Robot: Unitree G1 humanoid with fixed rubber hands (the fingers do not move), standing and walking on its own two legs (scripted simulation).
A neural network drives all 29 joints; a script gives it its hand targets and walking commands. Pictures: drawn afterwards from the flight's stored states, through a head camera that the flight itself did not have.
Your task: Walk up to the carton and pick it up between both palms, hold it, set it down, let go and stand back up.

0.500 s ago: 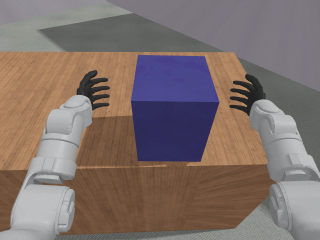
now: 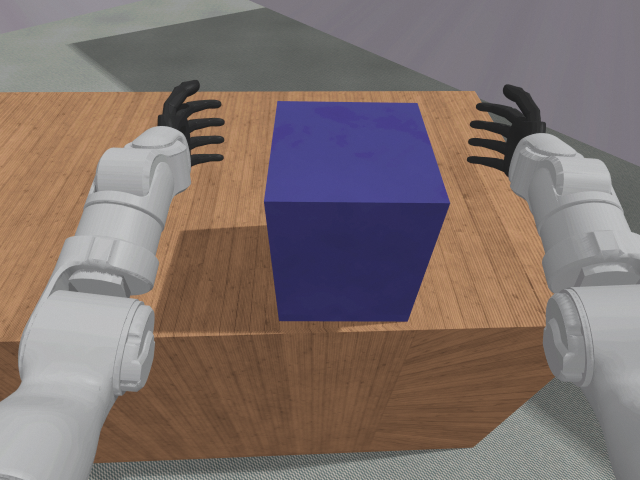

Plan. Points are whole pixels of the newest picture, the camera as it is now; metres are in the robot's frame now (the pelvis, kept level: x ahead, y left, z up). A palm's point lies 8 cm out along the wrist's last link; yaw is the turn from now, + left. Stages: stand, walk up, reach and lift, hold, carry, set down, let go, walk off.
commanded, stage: reach and lift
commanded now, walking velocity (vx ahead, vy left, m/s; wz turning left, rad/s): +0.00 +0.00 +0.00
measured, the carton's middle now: (345, 216) +0.49 -0.01 +0.06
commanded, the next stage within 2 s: none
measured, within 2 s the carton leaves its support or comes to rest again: neither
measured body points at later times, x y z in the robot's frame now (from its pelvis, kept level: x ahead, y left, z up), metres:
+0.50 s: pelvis +0.01 +0.00 +0.00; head +0.06 -0.01 +0.45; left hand +0.48 +0.18 +0.14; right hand +0.48 -0.21 +0.14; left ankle -0.02 +0.11 -0.75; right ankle +0.00 -0.10 -0.75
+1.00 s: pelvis +0.02 +0.00 +0.00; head +0.08 -0.01 +0.44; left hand +0.49 +0.15 +0.10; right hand +0.49 -0.17 +0.10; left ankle -0.02 +0.11 -0.75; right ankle +0.00 -0.10 -0.75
